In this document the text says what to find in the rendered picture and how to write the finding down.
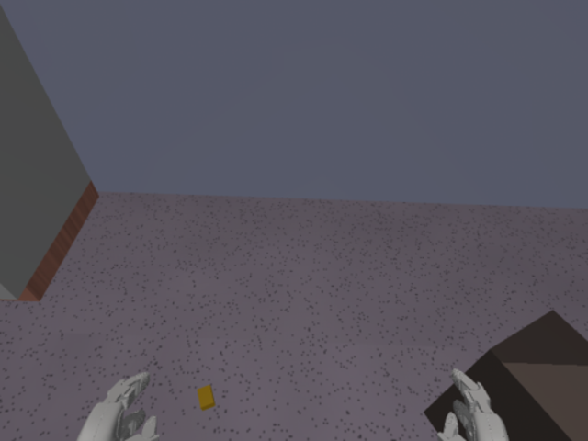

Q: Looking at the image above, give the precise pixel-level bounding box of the small box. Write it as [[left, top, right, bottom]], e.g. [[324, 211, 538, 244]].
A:
[[198, 385, 215, 411]]

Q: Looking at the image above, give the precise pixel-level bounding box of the right robot hand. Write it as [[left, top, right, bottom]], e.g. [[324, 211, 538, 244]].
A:
[[437, 368, 509, 441]]

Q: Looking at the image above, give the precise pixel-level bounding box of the left robot hand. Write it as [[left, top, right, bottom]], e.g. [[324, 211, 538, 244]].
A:
[[76, 372, 159, 441]]

